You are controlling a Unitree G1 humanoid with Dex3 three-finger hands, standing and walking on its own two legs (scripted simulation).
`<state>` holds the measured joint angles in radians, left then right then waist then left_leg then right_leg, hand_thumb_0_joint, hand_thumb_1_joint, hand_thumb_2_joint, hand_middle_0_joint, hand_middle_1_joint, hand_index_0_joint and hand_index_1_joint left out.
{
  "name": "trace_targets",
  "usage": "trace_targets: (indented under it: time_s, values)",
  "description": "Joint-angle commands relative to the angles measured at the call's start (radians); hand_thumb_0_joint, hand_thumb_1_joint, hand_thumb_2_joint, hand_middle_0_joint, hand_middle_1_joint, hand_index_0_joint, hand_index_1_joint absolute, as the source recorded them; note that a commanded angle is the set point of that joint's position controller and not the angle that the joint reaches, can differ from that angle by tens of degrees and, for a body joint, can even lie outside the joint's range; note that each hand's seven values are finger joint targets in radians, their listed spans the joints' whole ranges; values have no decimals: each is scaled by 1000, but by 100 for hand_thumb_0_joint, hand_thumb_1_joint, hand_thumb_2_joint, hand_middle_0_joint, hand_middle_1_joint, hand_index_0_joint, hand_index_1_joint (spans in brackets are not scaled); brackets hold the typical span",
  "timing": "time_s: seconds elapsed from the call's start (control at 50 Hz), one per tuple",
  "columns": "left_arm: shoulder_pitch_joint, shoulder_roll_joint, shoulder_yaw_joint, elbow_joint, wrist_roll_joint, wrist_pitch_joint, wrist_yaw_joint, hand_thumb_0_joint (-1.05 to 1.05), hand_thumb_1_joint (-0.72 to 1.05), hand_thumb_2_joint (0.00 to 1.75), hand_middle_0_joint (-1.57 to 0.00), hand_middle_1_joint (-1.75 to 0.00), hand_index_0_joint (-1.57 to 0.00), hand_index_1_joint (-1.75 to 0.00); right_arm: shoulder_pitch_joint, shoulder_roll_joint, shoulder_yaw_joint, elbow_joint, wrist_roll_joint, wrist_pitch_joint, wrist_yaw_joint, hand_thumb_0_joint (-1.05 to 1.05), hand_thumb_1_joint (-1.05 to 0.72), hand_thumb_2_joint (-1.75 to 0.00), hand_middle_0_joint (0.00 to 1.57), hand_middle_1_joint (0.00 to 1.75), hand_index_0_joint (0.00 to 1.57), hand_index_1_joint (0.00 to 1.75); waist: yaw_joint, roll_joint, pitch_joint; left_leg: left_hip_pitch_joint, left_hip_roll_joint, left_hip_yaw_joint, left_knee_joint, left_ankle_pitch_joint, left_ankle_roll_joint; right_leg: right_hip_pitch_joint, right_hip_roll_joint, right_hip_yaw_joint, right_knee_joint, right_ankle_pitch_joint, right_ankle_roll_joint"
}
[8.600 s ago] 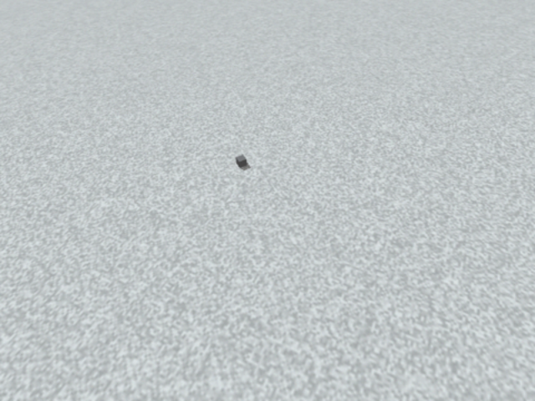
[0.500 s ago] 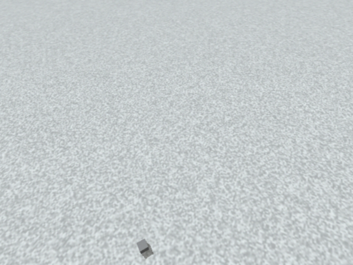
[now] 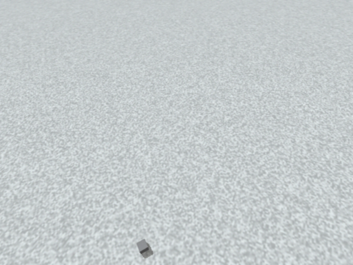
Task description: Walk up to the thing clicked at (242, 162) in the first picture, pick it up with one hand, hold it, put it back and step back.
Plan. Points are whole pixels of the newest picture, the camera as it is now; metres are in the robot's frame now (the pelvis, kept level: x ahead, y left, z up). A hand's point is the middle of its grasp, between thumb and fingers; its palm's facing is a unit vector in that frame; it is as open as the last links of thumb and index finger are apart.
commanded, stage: stand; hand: left
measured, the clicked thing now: (142, 246) +0.38 +0.22 -0.76
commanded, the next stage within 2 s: walk up in 0.66 s
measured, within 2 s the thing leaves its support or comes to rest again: neither
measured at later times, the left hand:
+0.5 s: hand out of the picture +0.07 +0.25 -0.16, palm faces -0.03 -0.94 -0.34, open 7.4 cm
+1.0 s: hand out of the picture +0.06 +0.26 -0.16, palm faces +0.00 -0.93 -0.37, open 7.4 cm
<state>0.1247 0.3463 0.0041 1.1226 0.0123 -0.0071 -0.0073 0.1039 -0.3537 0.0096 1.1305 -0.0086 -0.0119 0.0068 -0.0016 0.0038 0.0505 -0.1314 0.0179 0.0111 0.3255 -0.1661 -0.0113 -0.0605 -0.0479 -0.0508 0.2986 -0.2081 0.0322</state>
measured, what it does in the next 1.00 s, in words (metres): stands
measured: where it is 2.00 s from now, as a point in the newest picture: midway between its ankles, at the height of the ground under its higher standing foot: outside the picture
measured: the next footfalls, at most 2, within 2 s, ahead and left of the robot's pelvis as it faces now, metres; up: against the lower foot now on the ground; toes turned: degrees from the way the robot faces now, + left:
none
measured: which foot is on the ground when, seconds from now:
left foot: down 0.00-1.00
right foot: down 0.00-1.00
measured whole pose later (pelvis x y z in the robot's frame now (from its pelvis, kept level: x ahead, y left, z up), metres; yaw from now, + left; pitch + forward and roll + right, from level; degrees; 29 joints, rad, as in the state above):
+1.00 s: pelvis -0.03 +0.00 -0.01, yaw +1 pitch -2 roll +0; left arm 0.08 0.36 0.03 1.06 0.01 0.02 0.00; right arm 0.07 -0.37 -0.04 1.06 0.00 0.03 0.02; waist -0.01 0.01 0.10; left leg -0.21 0.01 -0.01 0.42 -0.17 -0.01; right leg -0.15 -0.05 -0.06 0.42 -0.24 0.02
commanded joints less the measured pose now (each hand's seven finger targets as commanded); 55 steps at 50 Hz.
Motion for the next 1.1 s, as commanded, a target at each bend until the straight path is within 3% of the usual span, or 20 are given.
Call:
trace_targets:
  time_s: [0.0,0.2,0.38,0.6,0.62,0.64,0.66,0.7,0.88,0.98,1.08]
  values:
    - [-22,220,36,-56,0,-20,16,0,90,90,-20,-30,-20,-30,-26,-208,-43,-54,0,-19,-14,0,-90,-90,20,30,20,30,1,-13,-76,40,119,-92,-37,190,29,-16,-105,79,-46,148,-42]
    - [-15,216,35,-59,0,-20,16,0,90,90,-20,-30,-20,-30,-36,-215,-46,-57,0,-20,-16,0,-90,-90,20,30,20,30,8,-6,-90,53,122,-89,-27,221,30,-14,-106,79,-43,168,-42]
    - [-16,219,36,-55,-1,-18,16,0,90,90,-20,-30,-20,-30,-31,-212,-45,-54,1,-19,-15,0,-90,-90,20,30,20,30,5,-2,-60,32,117,-93,-43,164,26,-18,-102,80,-48,122,-43]
    - [-19,222,38,-58,0,-19,15,0,90,90,-20,-30,-20,-30,-27,-207,-44,-56,-1,-19,-14,0,-90,-90,20,30,20,30,2,-8,-70,34,117,-93,-41,167,27,-19,-104,84,-46,125,-44]
    - [-19,217,37,-59,1,-19,15,0,90,90,-20,-30,-20,-30,-24,-213,-45,-55,-1,-19,-14,0,-90,-90,20,30,20,30,4,-1,-73,31,119,-93,-38,175,30,-15,-107,85,-47,134,-43]
    - [-34,243,56,-67,-9,-14,20,0,90,90,-20,-30,-20,-30,-38,-245,-69,-66,11,-9,-10,0,-90,-90,20,30,20,30,2,8,-61,25,115,-96,6,339,41,-17,-95,68,7,278,-47]
    - [-27,238,59,-73,-13,-12,23,0,90,90,-20,-30,-20,-30,-19,-231,-68,-71,15,-6,-11,0,-90,-90,20,30,20,30,1,-5,-96,37,122,-87,24,416,44,8,-91,51,29,334,-46]
    - [-21,233,61,-81,-12,-8,26,0,90,90,-20,-30,-20,-30,-19,-235,-76,-85,16,0,-12,0,-90,-90,20,30,20,30,0,2,-132,51,123,-83,41,445,52,22,-89,43,52,346,-46]
    - [-40,234,66,-107,-4,9,23,0,90,90,-20,-30,-20,-30,-52,-227,-91,-125,8,22,-5,0,-90,-90,20,30,20,30,6,4,-87,-28,101,-106,38,181,54,-56,-97,66,67,145,-71]
    - [-58,243,75,-124,6,8,17,0,90,90,-20,-30,-20,-30,-33,-229,-97,-128,2,26,3,0,-90,-90,20,30,20,30,-7,-28,-62,-59,81,-113,39,28,50,-99,-113,100,23,-5,-87]
    - [-48,237,80,-129,6,7,12,0,90,90,-20,-30,-20,-30,-35,-225,-96,-134,-4,21,10,0,-90,-90,20,30,20,30,5,-20,-47,-88,89,-142,13,-29,53,-117,-98,98,28,-77,-82]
